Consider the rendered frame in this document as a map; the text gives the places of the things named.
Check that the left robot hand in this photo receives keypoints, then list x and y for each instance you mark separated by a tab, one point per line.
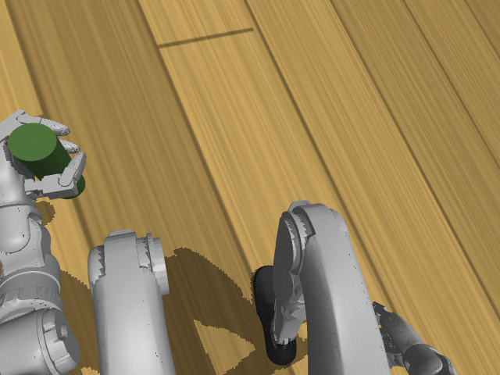
17	183

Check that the right robot hand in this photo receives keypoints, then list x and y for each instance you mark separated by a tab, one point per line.
396	333

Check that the can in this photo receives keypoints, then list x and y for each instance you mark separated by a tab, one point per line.
37	147

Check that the right robot foot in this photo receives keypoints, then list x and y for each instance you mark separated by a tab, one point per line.
264	303

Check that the left robot arm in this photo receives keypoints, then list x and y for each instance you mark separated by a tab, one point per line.
35	337

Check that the right robot arm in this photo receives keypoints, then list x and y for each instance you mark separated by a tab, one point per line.
422	359

